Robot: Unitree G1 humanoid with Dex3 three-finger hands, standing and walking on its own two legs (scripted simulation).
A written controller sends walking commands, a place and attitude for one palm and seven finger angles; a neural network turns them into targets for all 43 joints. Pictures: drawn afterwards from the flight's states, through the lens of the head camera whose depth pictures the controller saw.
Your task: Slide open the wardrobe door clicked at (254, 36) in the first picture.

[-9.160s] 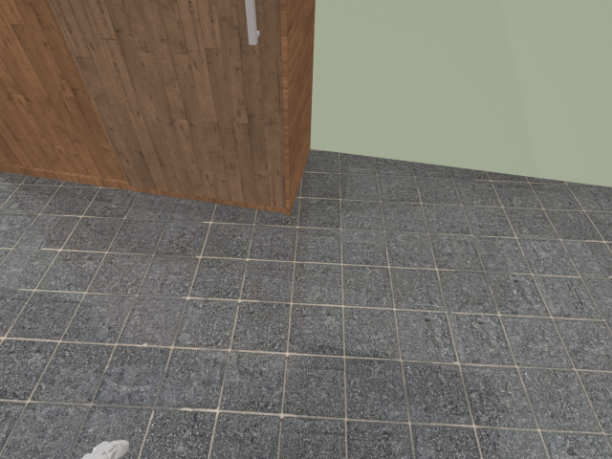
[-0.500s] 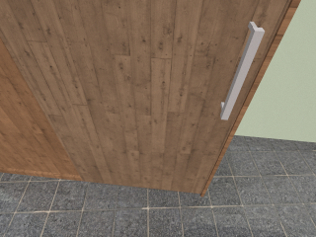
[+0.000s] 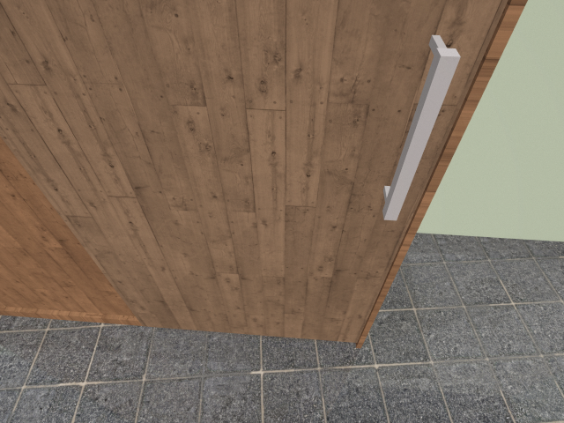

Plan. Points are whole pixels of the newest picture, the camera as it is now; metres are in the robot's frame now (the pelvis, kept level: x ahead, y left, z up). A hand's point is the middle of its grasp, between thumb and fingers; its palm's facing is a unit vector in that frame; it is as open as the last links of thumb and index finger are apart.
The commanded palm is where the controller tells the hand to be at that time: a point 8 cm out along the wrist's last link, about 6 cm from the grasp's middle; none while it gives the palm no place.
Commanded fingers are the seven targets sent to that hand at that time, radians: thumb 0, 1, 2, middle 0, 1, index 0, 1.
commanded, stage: come to a stop and stand still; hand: right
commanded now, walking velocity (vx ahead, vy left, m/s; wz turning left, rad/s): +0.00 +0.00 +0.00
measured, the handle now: (409, 141) +0.48 -0.16 +0.16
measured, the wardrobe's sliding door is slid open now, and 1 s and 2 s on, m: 0.00 0.00 0.00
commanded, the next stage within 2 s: look again from close up in 0.48 s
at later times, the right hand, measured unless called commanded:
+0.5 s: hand out of the picture +0.06 -0.20 -0.17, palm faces -0.01 +0.97 -0.25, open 7.4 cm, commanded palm none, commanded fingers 0.00 -0.90 -0.90 0.20 0.30 0.20 0.30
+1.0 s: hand out of the picture +0.04 -0.18 -0.17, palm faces +0.00 +0.98 -0.22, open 7.4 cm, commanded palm none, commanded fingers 0.00 -0.90 -0.90 0.20 0.30 0.20 0.30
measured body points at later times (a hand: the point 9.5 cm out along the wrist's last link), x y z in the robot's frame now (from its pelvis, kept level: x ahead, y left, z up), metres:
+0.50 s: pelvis +0.02 +0.00 +0.00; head +0.03 +0.00 +0.45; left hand +0.07 +0.24 -0.15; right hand +0.06 -0.25 -0.15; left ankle -0.02 +0.11 -0.74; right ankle +0.03 -0.10 -0.74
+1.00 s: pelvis +0.03 +0.01 +0.00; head +0.04 +0.01 +0.45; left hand +0.06 +0.25 -0.15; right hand +0.04 -0.23 -0.15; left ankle -0.02 +0.11 -0.74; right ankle +0.03 -0.10 -0.74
